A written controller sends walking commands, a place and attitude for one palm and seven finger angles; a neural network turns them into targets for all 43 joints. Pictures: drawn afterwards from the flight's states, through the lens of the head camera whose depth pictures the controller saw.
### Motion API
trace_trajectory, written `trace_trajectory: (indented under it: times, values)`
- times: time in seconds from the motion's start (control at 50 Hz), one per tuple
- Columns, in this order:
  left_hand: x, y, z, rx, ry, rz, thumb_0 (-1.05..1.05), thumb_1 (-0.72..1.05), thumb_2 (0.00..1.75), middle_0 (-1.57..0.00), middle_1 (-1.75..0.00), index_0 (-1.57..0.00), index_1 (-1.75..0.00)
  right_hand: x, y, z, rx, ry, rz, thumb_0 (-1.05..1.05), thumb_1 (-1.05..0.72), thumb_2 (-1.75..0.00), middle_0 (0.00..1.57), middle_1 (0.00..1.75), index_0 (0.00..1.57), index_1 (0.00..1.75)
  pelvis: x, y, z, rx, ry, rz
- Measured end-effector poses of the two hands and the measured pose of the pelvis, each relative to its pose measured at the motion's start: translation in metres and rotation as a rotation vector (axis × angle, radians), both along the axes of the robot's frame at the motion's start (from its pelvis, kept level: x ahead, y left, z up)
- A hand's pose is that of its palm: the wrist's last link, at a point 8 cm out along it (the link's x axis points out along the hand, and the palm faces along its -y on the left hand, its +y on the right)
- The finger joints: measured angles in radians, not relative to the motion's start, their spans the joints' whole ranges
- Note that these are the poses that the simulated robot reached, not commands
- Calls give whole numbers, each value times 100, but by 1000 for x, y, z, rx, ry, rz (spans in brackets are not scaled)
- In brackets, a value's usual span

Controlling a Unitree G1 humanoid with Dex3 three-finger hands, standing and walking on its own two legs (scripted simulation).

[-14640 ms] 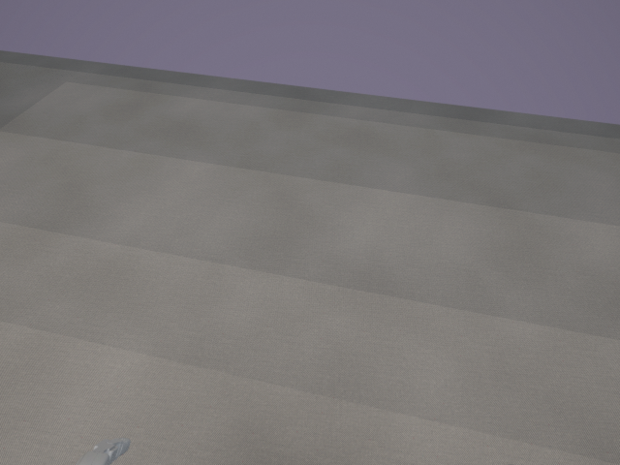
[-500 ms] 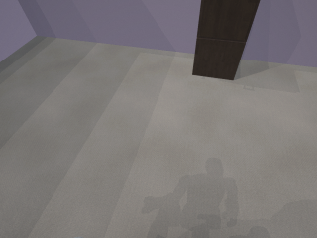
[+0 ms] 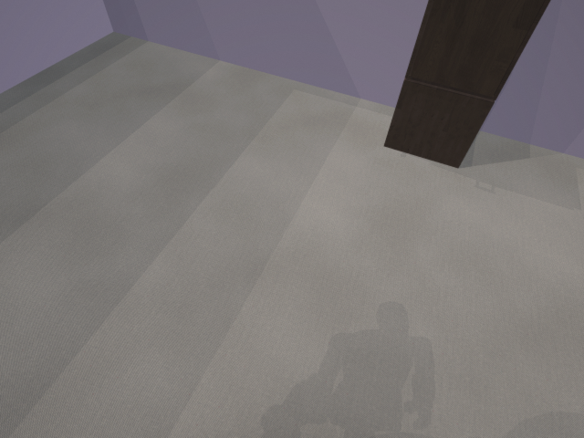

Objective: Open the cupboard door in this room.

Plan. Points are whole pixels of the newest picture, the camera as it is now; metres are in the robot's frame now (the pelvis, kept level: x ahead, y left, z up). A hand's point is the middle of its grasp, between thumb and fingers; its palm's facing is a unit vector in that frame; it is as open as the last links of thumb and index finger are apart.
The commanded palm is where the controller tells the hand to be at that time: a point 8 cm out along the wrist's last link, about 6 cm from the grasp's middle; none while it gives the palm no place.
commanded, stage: stand and wait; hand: left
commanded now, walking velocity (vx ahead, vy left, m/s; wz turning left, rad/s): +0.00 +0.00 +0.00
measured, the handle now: out of the picture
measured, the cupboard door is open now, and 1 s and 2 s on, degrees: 0 0 0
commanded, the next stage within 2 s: turn or walk to find it in 0.38 s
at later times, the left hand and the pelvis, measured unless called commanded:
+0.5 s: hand out of the picture -0.01 +0.21 -0.17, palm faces -0.02 -0.98 -0.18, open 7.4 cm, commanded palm none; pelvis -0.01 +0.03 +0.01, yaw -3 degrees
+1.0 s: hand out of the picture +0.11 +0.09 -0.16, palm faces -0.10 -0.98 -0.18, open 7.4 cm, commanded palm none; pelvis +0.10 -0.08 +0.01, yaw -9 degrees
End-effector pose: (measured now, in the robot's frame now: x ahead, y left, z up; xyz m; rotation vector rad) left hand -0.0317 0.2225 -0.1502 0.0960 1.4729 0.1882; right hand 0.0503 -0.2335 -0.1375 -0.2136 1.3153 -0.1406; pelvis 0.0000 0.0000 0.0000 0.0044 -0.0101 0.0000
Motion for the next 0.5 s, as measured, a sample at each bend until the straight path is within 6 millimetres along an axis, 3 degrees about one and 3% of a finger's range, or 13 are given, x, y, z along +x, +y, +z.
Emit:
trace_trajectory:
  times: [0.12, 0.22, 0.5]
  values:
    - [4, 7, 1, -21, -26, -19, 1, 90, 90, -20, -29, -20, -30, 10, 20, 8, 4, -75, -2, 0, -93, -90, 20, 30, 20, 30, -2, 12, 5, -12, -25, -8]
    - [13, 13, 5, -24, -57, -47, 0, 90, 90, -20, -29, -20, -30, -1, 28, 9, 8, -84, -18, -1, -94, -90, 20, 30, 20, 30, -7, 21, 7, -12, -28, -16]
    - [18, 33, 8, -1, -42, -95, 0, 90, 90, -20, -29, -20, -30, -95, 45, 0, 36, 115, -108, 0, -92, -90, 20, 30, 20, 30, -11, 32, 7, 0, -29, -47]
